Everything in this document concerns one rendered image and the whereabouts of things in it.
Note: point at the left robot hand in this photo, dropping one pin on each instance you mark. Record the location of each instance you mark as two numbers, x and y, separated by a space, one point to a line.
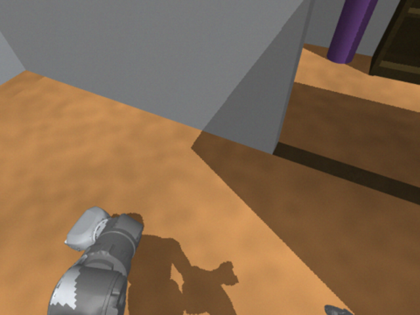
79 237

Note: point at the left robot arm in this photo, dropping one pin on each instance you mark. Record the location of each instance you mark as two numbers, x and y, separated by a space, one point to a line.
96 284

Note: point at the bookshelf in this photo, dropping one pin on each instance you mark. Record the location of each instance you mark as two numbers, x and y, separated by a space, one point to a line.
397 55

